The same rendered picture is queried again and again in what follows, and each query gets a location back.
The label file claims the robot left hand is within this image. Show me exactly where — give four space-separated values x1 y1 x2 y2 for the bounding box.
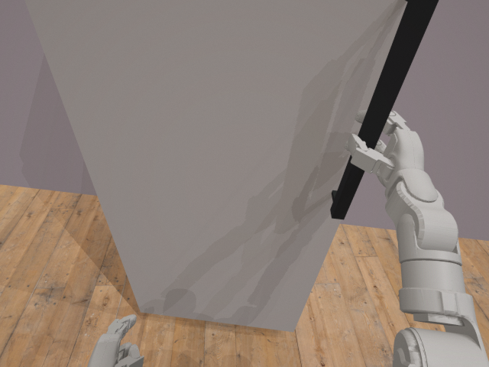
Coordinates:
87 314 144 367

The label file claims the robot right upper arm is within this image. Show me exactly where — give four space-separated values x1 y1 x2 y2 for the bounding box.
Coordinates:
393 327 488 367

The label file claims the robot right forearm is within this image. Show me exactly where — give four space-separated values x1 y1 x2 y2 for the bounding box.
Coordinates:
385 168 489 367

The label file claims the handle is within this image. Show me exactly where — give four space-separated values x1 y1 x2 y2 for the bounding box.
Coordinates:
330 0 439 219

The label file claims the fridge door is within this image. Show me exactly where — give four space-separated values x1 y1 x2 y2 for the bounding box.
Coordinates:
25 0 407 332

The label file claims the robot right hand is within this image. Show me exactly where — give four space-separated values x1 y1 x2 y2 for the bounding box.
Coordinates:
344 110 424 187

